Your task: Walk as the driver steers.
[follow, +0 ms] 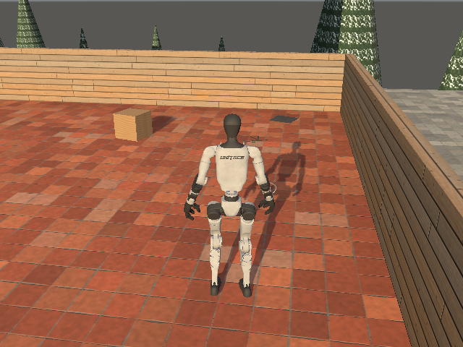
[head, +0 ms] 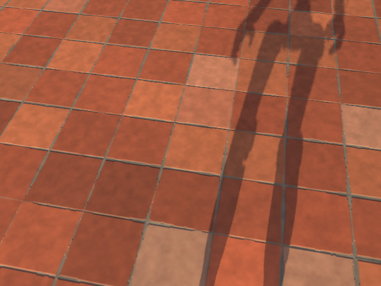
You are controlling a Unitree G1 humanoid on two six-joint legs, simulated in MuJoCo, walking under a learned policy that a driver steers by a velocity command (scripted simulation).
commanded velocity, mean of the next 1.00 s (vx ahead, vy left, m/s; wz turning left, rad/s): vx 0.39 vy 0.00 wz -0.12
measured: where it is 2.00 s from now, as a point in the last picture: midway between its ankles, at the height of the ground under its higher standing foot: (220, 169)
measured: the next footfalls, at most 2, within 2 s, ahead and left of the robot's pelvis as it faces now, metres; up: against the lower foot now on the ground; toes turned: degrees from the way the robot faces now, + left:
left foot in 0.08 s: +0.04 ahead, +0.11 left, +0.00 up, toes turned -7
right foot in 0.58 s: +0.24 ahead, -0.18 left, +0.00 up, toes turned -18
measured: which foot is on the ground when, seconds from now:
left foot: up 0.00-0.06, down 0.08-0.58, up 0.60-1.00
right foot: down 0.00-0.08, up 0.10-0.56, down 0.58-1.00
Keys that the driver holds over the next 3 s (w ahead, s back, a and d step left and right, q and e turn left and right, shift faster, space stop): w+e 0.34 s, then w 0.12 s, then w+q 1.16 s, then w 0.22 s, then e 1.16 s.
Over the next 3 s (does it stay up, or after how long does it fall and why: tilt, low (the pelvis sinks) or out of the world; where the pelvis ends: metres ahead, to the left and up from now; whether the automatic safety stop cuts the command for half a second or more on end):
stays up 0.94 -0.05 -0.01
